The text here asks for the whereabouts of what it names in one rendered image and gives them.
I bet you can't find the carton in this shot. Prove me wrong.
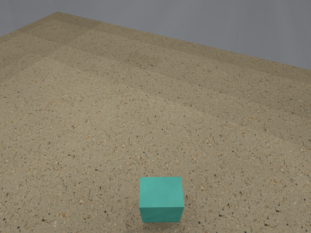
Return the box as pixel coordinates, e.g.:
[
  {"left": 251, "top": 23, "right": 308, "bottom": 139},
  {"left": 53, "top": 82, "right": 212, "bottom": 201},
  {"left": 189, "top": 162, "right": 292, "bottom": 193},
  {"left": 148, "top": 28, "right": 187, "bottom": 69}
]
[{"left": 139, "top": 177, "right": 184, "bottom": 223}]

